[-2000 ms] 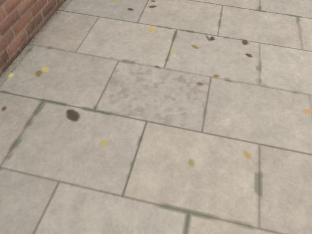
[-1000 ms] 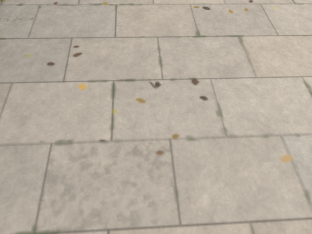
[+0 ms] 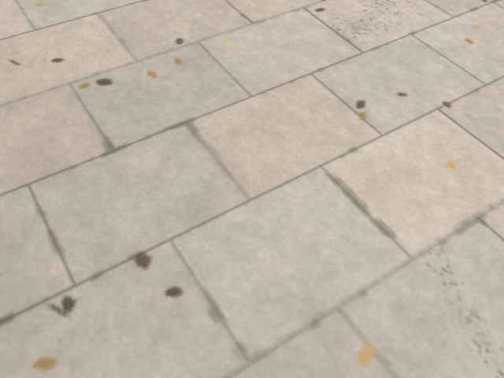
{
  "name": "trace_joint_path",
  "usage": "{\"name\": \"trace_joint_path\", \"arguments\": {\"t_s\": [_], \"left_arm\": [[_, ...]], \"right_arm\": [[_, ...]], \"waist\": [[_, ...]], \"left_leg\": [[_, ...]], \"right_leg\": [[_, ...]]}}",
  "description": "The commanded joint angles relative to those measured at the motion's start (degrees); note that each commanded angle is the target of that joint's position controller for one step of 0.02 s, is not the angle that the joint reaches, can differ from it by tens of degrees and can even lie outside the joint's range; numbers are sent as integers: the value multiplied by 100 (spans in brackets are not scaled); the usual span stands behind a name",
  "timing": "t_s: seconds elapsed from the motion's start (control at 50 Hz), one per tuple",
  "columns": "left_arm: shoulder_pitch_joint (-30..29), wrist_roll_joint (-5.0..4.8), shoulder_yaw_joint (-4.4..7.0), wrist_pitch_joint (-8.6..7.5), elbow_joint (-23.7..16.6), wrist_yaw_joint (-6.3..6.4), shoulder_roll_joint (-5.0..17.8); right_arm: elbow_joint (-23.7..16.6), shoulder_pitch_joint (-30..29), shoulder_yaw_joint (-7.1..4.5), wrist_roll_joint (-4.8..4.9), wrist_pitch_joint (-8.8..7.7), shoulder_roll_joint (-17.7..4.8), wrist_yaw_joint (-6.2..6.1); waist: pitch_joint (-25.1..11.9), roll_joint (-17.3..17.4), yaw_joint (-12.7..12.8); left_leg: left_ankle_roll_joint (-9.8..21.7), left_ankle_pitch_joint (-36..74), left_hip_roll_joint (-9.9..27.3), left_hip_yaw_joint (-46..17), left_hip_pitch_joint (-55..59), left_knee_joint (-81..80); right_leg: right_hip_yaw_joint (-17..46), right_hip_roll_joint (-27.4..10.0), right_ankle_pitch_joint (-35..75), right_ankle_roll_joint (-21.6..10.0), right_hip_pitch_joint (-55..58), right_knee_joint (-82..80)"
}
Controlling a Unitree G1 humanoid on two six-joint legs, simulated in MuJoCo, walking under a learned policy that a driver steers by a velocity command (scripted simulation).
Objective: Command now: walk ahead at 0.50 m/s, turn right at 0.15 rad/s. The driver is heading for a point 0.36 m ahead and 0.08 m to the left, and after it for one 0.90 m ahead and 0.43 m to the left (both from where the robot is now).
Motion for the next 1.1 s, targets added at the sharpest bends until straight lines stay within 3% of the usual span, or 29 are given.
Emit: {"name": "trace_joint_path", "arguments": {"t_s": [0.02, 0.08, 0.14, 0.2, 0.26, 0.28, 0.3, 0.32, 0.34, 0.36, 0.38, 0.4, 0.42, 0.44, 0.46, 0.54, 0.64, 0.74, 0.8, 0.84, 0.86, 0.88, 0.9, 0.92, 0.94, 0.96, 1.0, 1.04, 1.1], "left_arm": [[183, 53, 29, 30, -256, -69, 261], [-661, 46, -67, 15, -516, -117, 152], [-1328, -6, -181, -19, -693, -149, -9], [-1672, -38, -190, -36, -777, -120, 74], [-1656, -23, -147, -67, -798, -66, 196], [-1379, 2, -112, -99, -711, -37, 242], [-680, 42, -51, -159, -474, 7, 321], [288, 140, 60, -234, -194, 78, 611], [996, 259, 201, -253, -156, 164, 1186], [927, 46, 251, -150, -105, 151, 1249], [407, -46, 151, -120, -176, 133, 834], [-9, -74, 60, -159, -223, 113, 468], [-217, -69, 10, -204, -220, 112, 265], [-247, -86, -21, -255, -158, 137, 166], [-239, -81, -23, -308, -116, 151, 151], [63, -137, 43, -453, 72, 171, 273], [384, -118, 29, -435, 286, 196, 209], [863, -96, 62, -365, 538, 268, 364], [823, -69, 100, -271, 585, 326, 545], [716, -70, 155, -158, 561, 352, 710], [631, -134, 163, -128, 509, 335, 737], [718, -154, 91, -159, 306, 308, 415], [913, -267, 63, -157, -65, 250, 177], [307, -147, 99, -165, -113, 253, 471], [62, -225, 53, -206, -222, 250, 318], [91, -191, 54, -207, -147, 267, 303], [225, 7, 75, 3, -146, 257, 306], [326, 13, 67, 177, -185, 239, 201], [79, -22, 58, 258, -335, 246, 190]], "right_arm": [[-73, 299, -126, 72, -179, -615, 21], [89, 515, -111, 80, -149, -572, 23], [243, 760, -124, 87, -137, -647, 33], [389, 1023, -142, 69, -112, -753, 21], [491, 1037, -159, 39, -53, -829, -22], [522, 1029, -156, 46, -32, -836, -37], [554, 994, -144, 69, -5, -829, -41], [472, 949, -97, 94, -8, -703, -37], [165, 1125, 47, 231, -26, -160, -7], [240, 1323, -70, 170, 31, -478, -67], [275, 1008, -154, 86, 85, -712, -83], [266, 785, -127, 89, 82, -546, -34], [300, 726, -123, 83, 121, -433, -5], [323, 740, -136, -5, 193, -405, 34], [375, 808, -129, -47, 266, -314, 78], [169, 253, -157, -40, 387, -219, 179], [-186, -713, -91, -39, 381, -99, 248], [-550, -1538, -2, -81, 358, -69, 322], [-571, -1351, -49, -97, 363, -184, 287], [-312, -403, -146, -142, 298, -341, 212], [-66, 403, -247, -213, 215, -509, 140], [26, 850, -414, -238, 176, -1097, 56], [-170, 554, -572, -77, 256, -1705, 31], [-198, 636, -554, 112, 332, -1542, -14], [-199, 254, -480, 141, 343, -1271, -60], [-209, -38, -390, 143, 353, -932, -75], [-284, -360, -293, 181, 348, -663, -102], [-278, -288, -315, 119, 280, -814, -64], [-304, -125, -359, 82, 280, -983, -63]], "waist": [[-144, 754, 92], [77, 707, -55], [123, 729, -224], [125, 729, -320], [133, 739, -209], [18, 705, -66], [-311, 519, 276], [-923, 232, 643], [-1743, -802, 750], [-1877, -1054, 608], [-1026, -384, 407], [-448, -226, 267], [-184, -216, 125], [-42, -320, 4], [-34, -305, -73], [48, -124, -127], [292, -94, 16], [412, -87, 244], [170, -251, 58], [-332, -291, -329], [-792, -71, -724], [-1344, 621, -750], [-2052, 1648, -416], [-1873, 326, -593], [-1165, 341, -437], [-571, 43, -186], [-369, 155, 114], [-541, 212, 225], [-701, 410, 154]], "left_leg": [[821, 1246, 1519, -1443, 626, -1280], [805, 1304, 1353, -1061, 644, -1527], [686, 1687, 1201, -702, 607, -1499], [634, 2004, 1365, -689, 880, -1323], [562, 2611, 1584, -732, 1257, -928], [505, 3215, 1554, -736, 1262, -497], [412, 3609, 1358, -586, 1112, 363], [296, 2855, 1080, -428, 366, 1564], [50, 208, 411, -8, -1321, 3503], [81, -1981, -5, -317, -2111, 4470], [143, -1600, 364, -658, -2342, 4687], [132, -1160, 572, -663, -2287, 4506], [108, -901, 703, -632, -2089, 4268], [50, -763, 785, -628, -1927, 4121], [-2, -619, 787, -593, -1804, 4137], [-126, 75, 860, -514, -2382, 4023], [-195, 970, 808, -231, -2673, 2782], [90, 883, 624, 325, -2457, 1633], [428, 105, 209, 633, -1856, 1391], [684, -246, -221, 703, -861, 1121], [862, 352, -268, 486, 298, 487], [1183, 1591, 1008, -982, 1784, 609], [2362, 3830, 2537, -3898, 3176, 294], [2195, 4490, 2350, -3170, 2844, 171], [2018, 4654, 2197, -2505, 2110, 73], [1673, 4517, 1836, -2056, 1324, -136], [1363, 4295, 1359, -1565, 469, -354], [1289, 4706, 1164, -1404, 265, -310], [1147, 4646, 1006, -1400, 267, -244]], "right_leg": [[-4, -353, 309, 124, -838, -195], [-346, -605, 913, 280, -1164, -1099], [-641, -580, 1444, 320, -787, -2186], [-774, -471, 1492, 230, -495, -2739], [-791, -355, 1052, 9, -177, -3099], [-801, -225, 897, -71, 306, -3303], [-831, -88, 987, -191, 1226, -3727], [-315, -559, 852, -397, 2626, -3805], [1852, -2295, 38, -815, 4228, -4136], [3200, -2830, -108, -1114, 4053, -4753], [2429, -2527, -360, -969, 3337, -4831], [1694, -2243, -123, -834, 2612, -5077], [1138, -1979, 198, -619, 2150, -5295], [718, -1795, 583, -485, 1844, -5415], [408, -1698, 913, -433, 1715, -5485], [-361, -1625, 1744, -449, 1886, -5654], [-1116, -1465, 2353, -402, 2079, -5626], [-1560, -1672, 3374, -330, 2804, -5319], [-1841, -1751, 5555, -246, 3242, -4452], [-1914, -1713, 6628, -199, 3189, -2792], [-1982, -1577, 5671, -26, 2607, -1390], [-1942, -1188, 2156, 199, 1116, 392], [-1257, 86, -1740, 526, -930, 2407], [-316, -337, -1151, 498, -1249, 2335], [-308, -521, -681, 480, -1314, 2004], [-312, -677, -476, 498, -1125, 1452], [-276, -750, -333, 604, -573, 819], [-342, -646, -232, 694, -385, 451], [-365, -600, 118, 752, -526, -49]]}}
